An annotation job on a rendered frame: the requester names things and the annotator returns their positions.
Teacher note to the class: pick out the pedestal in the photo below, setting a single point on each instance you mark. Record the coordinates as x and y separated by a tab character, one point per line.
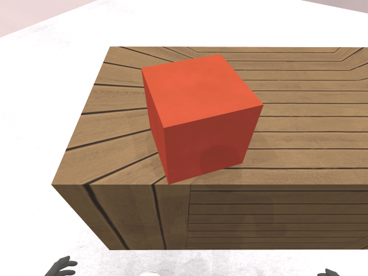
303	183

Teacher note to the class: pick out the carton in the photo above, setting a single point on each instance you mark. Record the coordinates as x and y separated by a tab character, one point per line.
202	115

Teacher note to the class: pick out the robot left hand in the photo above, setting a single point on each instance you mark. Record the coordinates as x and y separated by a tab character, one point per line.
61	264

